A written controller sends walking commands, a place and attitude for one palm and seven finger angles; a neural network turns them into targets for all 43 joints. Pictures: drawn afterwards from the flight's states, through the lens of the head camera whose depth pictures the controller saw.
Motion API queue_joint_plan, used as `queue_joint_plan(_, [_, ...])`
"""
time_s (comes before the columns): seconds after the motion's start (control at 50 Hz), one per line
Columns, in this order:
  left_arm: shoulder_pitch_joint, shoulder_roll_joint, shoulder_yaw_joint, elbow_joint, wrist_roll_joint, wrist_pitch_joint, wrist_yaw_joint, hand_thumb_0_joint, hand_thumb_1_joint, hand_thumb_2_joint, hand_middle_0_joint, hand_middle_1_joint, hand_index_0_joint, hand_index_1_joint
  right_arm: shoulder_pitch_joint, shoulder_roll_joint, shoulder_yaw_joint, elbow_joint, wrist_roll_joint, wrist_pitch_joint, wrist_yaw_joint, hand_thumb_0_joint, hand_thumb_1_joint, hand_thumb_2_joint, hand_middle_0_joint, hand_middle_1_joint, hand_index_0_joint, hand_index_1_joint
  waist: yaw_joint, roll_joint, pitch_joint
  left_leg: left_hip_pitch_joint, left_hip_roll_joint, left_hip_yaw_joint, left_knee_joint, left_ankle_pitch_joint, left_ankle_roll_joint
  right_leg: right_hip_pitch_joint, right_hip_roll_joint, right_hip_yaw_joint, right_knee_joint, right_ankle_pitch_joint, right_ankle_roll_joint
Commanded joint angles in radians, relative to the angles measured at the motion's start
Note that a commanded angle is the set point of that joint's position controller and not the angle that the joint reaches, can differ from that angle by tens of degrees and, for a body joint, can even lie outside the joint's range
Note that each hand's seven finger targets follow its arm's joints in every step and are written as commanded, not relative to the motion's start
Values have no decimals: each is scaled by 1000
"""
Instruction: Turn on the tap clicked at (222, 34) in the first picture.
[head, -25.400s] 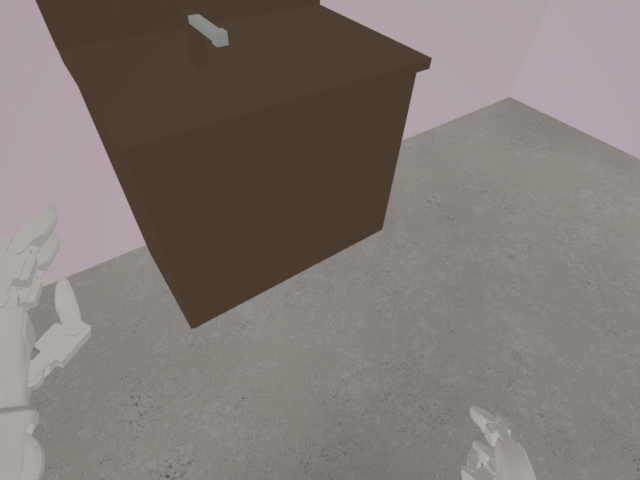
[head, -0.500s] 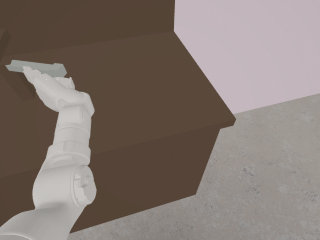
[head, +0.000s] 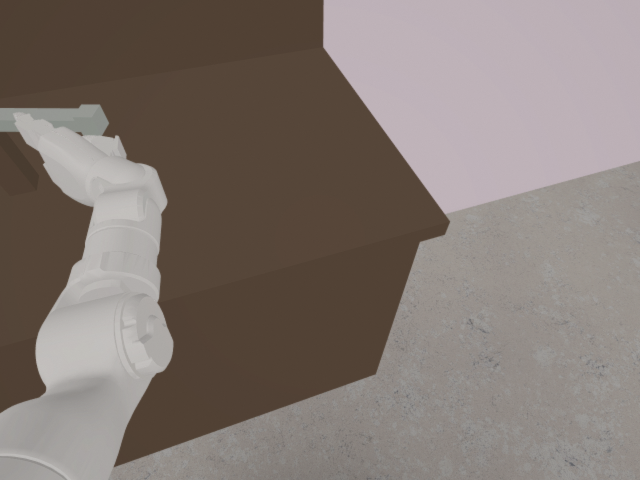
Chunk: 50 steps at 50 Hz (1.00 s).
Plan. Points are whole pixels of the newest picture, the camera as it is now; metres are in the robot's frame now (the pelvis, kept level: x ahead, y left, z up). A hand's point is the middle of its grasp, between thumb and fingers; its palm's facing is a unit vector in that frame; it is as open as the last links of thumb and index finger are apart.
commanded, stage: push the lever round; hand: left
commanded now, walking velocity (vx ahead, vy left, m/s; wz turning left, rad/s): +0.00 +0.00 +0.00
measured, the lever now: (91, 120) +0.53 +0.28 +0.17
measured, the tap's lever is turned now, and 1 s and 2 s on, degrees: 71 76 76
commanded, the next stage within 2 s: lift the hand up off the lever in 0.04 s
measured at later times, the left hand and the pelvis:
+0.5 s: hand (112, 130) +0.50 +0.24 +0.18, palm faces +0.80 -0.60 -0.06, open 7.8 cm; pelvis +0.00 +0.02 +0.00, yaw -2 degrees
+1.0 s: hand (110, 120) +0.50 +0.24 +0.19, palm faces +0.79 -0.60 -0.08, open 7.8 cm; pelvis +0.02 +0.02 +0.01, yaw -1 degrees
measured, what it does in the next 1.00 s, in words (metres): stands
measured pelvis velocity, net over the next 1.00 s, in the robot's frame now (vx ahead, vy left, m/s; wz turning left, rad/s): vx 0.02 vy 0.02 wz -0.02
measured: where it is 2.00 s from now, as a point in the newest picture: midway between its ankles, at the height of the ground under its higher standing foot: outside the picture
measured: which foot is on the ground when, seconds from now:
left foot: down 0.00-1.00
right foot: down 0.00-1.00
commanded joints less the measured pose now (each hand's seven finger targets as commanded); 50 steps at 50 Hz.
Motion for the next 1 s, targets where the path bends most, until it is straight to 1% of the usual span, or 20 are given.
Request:
queue_joint_plan(0.0, [-614,278,-47,-179,59,-84,-9,0,900,900,-150,-150,-150,-150,65,-135,-40,-75,-5,-23,-5,0,-900,-900,200,300,200,300,-35,25,-350,86,-29,21,-17,184,58,165,-49,97,-77,304,84])
queue_joint_plan(0.02, [-607,288,-35,-157,58,-87,-8,0,900,900,-150,-150,-150,-150,76,-136,-40,-74,-6,-22,-4,0,-900,-900,200,300,200,300,-37,-10,-356,70,-29,19,-15,171,59,171,-48,96,-78,296,88])
queue_joint_plan(0.06, [-635,289,-43,-138,62,-94,-7,0,900,900,-150,-150,-150,-150,86,-139,-39,-71,-8,-21,-1,0,-900,-900,200,300,200,300,-50,-1,-354,64,-28,21,-9,170,60,161,-49,99,-78,307,91])
queue_joint_plan(0.1, [-638,329,-15,-130,68,-107,-7,0,900,900,-150,-150,-150,-150,104,-143,-42,-73,-10,-18,0,0,-900,-900,200,300,200,300,-45,11,-385,72,-25,17,-6,191,60,165,-44,94,-67,312,87])
queue_joint_plan(0.22, [-552,276,-20,-142,42,-117,-19,0,900,900,-150,-150,-150,-150,120,-137,-46,-87,-8,-13,19,0,-900,-900,200,300,200,300,-14,40,-429,126,-19,26,-12,267,56,197,-31,80,-66,356,80])
queue_joint_plan(0.28, [-506,270,-9,-105,29,-100,-21,0,900,900,-150,-150,-150,-150,119,-145,-46,-84,-6,-11,22,0,-900,-900,200,300,200,300,-8,9,-356,95,-19,26,-33,235,57,204,-30,72,-84,323,79])
queue_joint_plan(0.34, [-522,284,6,-163,22,-97,-13,0,900,900,-150,-150,-150,-150,105,-144,-47,-90,-2,-14,24,0,-900,-900,200,300,200,300,-3,-18,-345,101,-16,31,-48,223,60,217,-28,77,-100,303,80])
queue_joint_plan(0.38, [-549,302,14,-207,30,-103,-8,0,900,900,-150,-150,-150,-150,100,-144,-49,-84,-4,-15,23,0,-900,-900,200,300,200,300,1,3,-339,117,-14,26,-54,235,60,218,-27,72,-100,301,75])
queue_joint_plan(0.46, [-581,257,-30,-253,55,-100,3,0,900,900,-150,-150,-150,-150,84,-137,-49,-77,-10,-26,29,0,-900,-900,200,300,200,300,-6,46,-322,162,-8,23,-58,259,53,177,-18,66,-95,276,64])
queue_joint_plan(0.48, [-565,252,-28,-267,51,-96,1,0,900,900,-150,-150,-150,-150,84,-137,-53,-78,-11,-24,30,0,-900,-900,200,300,200,300,4,55,-335,182,-8,19,-60,278,50,183,-17,59,-92,279,61])
queue_joint_plan(0.52, [-552,233,-45,-246,43,-75,-6,0,900,900,-150,-150,-150,-150,78,-137,-50,-76,-8,-23,26,0,-900,-900,200,300,200,300,-5,50,-328,184,-8,23,-63,274,48,179,-17,63,-98,274,61])
queue_joint_plan(0.56, [-548,194,-66,-228,30,-54,-13,0,900,900,-150,-150,-150,-150,82,-138,-51,-75,-8,-23,25,0,-900,-900,200,300,200,300,-8,9,-319,190,-10,22,-69,289,47,187,-16,58,-102,290,63])
queue_joint_plan(0.58, [-519,199,-53,-239,20,-48,-19,0,900,900,-150,-150,-150,-150,77,-139,-54,-79,-8,-21,24,0,-900,-900,200,300,200,300,4,34,-332,209,-7,19,-73,309,42,194,-16,54,-99,293,60])
queue_joint_plan(0.62, [-540,157,-88,-243,6,-32,-25,0,900,900,-150,-150,-150,-150,64,-134,-47,-78,-2,-20,23,0,-900,-900,200,300,200,300,-4,36,-318,222,-7,20,-76,319,39,183,-16,56,-106,297,60])
queue_joint_plan(0.68, [-549,193,-52,-254,6,-25,-15,0,900,900,-150,-150,-150,-150,61,-137,-48,-76,-5,-18,20,0,-900,-900,200,300,200,300,7,2,-318,216,-6,11,-82,325,36,200,-16,51,-105,300,59])
queue_joint_plan(0.8, [-537,126,-87,-339,14,3,3,0,900,900,-150,-150,-150,-150,39,-123,-52,-81,-7,-12,28,0,-900,-900,200,300,200,300,26,45,-366,291,2,11,-66,479,10,204,-14,46,-85,373,52])
queue_joint_plan(0.86, [-519,157,-63,-388,11,38,2,0,900,900,-150,-150,-150,-150,24,-125,-52,-94,-2,-1,22,0,-900,-900,200,300,200,300,35,23,-386,274,-1,26,-70,477,18,262,-21,52,-89,422,54])
queue_joint_plan(0.92, [-552,133,-86,-393,13,58,1,0,900,900,-150,-150,-150,-150,11,-121,-50,-87,-1,-3,15,0,-900,-900,200,300,200,300,25,14,-343,272,0,22,-77,460,21,248,-21,51,-98,409,54])
queue_joint_plan(0.96, [-538,116,-96,-412,11,71,-1,0,900,900,-150,-150,-150,-150,2,-119,-51,-92,1,-5,14,0,-900,-900,200,300,200,300,28,4,-356,274,-2,25,-79,453,22,260,-20,51,-100,411,55])
queue_joint_plan(0.98, [-547,142,-78,-419,12,73,-1,0,900,900,-150,-150,-150,-150,-1,-122,-52,-88,-1,-4,9,0,-900,-900,200,300,200,300,32,15,-362,282,-2,20,-80,460,20,262,-21,50,-99,410,53])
